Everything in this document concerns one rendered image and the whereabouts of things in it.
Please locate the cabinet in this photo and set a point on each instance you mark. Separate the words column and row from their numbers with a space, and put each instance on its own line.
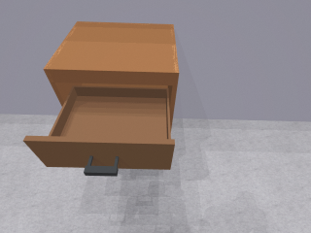
column 116, row 54

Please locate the drawer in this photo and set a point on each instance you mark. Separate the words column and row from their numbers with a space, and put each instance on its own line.
column 132, row 123

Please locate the handle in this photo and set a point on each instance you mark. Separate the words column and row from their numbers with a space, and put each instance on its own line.
column 105, row 171

